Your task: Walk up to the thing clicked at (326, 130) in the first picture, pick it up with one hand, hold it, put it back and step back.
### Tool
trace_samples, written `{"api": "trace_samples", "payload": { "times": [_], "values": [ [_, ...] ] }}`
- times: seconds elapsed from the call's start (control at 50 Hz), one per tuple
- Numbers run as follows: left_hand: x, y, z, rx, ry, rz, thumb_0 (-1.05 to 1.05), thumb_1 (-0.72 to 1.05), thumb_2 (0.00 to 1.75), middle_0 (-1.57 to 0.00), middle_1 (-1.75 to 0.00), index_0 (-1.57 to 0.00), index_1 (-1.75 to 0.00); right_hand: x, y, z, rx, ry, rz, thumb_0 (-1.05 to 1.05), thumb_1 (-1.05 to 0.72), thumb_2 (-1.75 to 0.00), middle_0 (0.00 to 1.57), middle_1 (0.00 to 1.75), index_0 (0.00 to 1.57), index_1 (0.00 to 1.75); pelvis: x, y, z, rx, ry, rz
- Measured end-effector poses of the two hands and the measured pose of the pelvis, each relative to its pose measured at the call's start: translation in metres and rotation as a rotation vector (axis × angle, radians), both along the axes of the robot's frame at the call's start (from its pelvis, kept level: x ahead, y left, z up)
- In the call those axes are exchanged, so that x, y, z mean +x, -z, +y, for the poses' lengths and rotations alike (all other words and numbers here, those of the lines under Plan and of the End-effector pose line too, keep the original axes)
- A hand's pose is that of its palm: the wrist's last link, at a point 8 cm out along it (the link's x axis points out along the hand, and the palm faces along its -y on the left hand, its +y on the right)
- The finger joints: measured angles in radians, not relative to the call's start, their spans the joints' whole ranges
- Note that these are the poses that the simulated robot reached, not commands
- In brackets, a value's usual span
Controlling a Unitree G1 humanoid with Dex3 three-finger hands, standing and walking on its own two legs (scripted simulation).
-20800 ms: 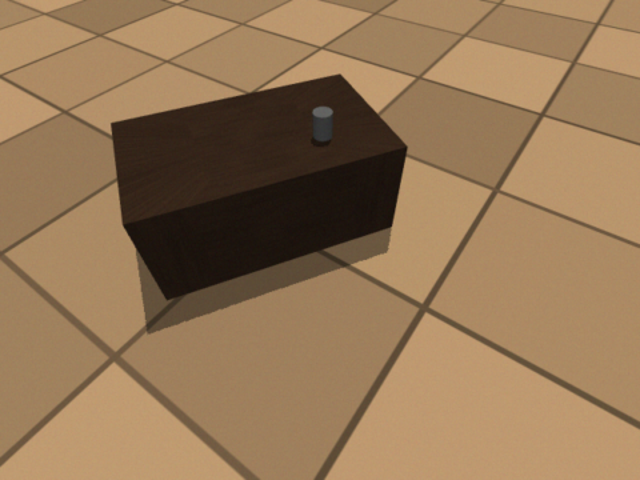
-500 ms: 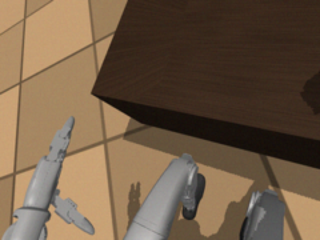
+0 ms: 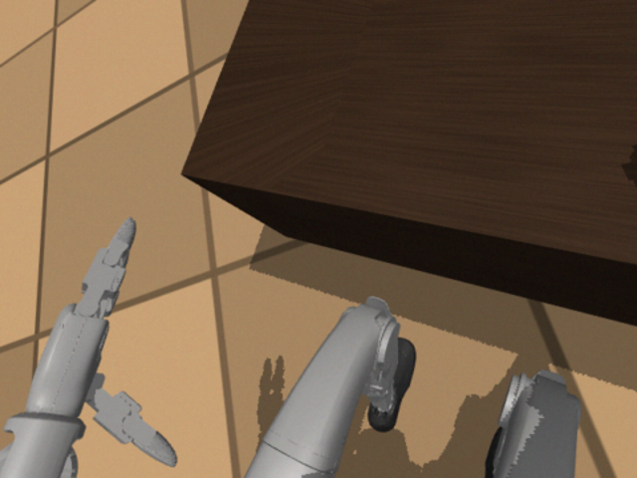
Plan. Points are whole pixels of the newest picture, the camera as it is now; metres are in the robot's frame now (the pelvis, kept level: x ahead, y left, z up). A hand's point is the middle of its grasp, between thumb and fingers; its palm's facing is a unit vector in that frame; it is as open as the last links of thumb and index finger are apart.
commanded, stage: open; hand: right
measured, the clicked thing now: out of the picture +0.57 -0.21 -0.06
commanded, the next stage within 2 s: withdraw in 0.34 s
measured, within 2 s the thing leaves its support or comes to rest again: neither
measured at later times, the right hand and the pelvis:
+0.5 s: hand out of the picture +0.57 -0.21 -0.06, palm faces +0.16 +0.99 +0.00, open 14.8 cm; pelvis +0.00 +0.00 -0.01, yaw +0 degrees
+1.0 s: hand out of the picture +0.58 -0.27 +0.07, palm faces +0.22 +0.96 -0.14, open 17.2 cm; pelvis +0.01 -0.01 +0.07, yaw -1 degrees
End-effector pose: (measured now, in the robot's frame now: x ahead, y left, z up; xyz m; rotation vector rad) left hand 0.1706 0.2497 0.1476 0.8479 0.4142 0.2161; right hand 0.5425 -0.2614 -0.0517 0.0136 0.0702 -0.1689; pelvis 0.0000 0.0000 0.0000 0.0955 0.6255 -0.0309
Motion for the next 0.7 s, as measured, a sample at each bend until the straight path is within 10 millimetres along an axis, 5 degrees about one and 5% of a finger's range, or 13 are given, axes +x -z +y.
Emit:
{"api": "trace_samples", "payload": {
  "times": [0.2, 0.36, 0.56, 0.7],
  "values": [
    [-0.003, 0.0, -0.003, 0.002, 0.006, 0.0, -0.01, -0.51, 0.03, -0.06, -0.05, -0.07, -0.04, 0.0, 0.001, -0.003, -0.007, -0.003, 0.013, -0.01, 0.47, -0.68, 0.86, 0.81, 0.9, 0.82, -0.002, 0.003, -0.002, 0.0, 0.001, -0.001],
    [-0.003, 0.0, -0.004, 0.008, 0.011, -0.006, -0.01, -0.53, 0.05, -0.07, -0.06, -0.06, -0.05, -0.002, 0.005, -0.002, -0.003, -0.006, 0.019, -0.01, 0.55, -0.34, 0.71, 0.55, 0.73, 0.55, -0.003, 0.005, -0.003, 0.001, 0.002, -0.004],
    [-0.003, -0.002, -0.006, 0.011, 0.004, -0.002, -0.01, -0.53, 0.05, -0.07, -0.06, -0.06, -0.06, 0.0, 0.003, -0.002, -0.008, -0.007, 0.014, -0.02, 0.51, -0.24, 0.41, 0.36, 0.42, 0.36, -0.003, 0.004, -0.003, 0.002, 0.0, -0.005],
    [-0.005, -0.005, -0.008, -0.034, -0.018, 0.003, -0.01, -0.52, 0.04, -0.07, -0.05, -0.06, -0.05, 0.006, -0.029, -0.016, -0.023, 0.012, -0.024, -0.02, 0.5, -0.22, 0.27, 0.28, 0.28, 0.27, 0.001, -0.007, -0.003, 0.004, -0.002, -0.014]
  ]
}}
